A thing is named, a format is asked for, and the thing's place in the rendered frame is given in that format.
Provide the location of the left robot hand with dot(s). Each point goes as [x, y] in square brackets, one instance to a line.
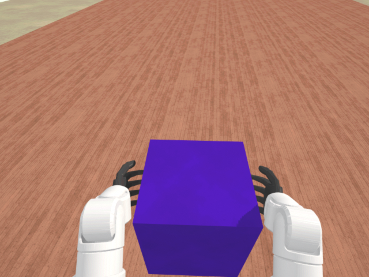
[123, 176]

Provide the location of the robot left forearm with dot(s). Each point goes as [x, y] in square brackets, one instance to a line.
[101, 236]

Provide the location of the robot right forearm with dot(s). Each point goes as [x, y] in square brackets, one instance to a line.
[297, 237]

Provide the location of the right robot hand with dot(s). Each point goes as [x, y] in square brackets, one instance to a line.
[272, 185]

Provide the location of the carton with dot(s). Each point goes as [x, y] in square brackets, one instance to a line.
[197, 212]

